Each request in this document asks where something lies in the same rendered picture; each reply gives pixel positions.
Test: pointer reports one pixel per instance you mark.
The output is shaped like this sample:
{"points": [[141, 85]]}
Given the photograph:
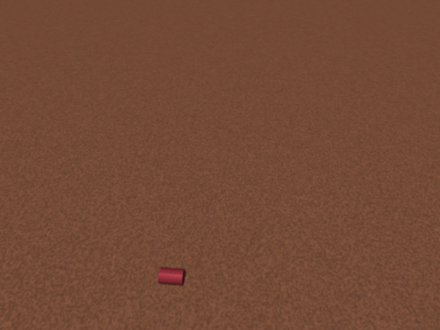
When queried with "can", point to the can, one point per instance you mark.
{"points": [[171, 276]]}

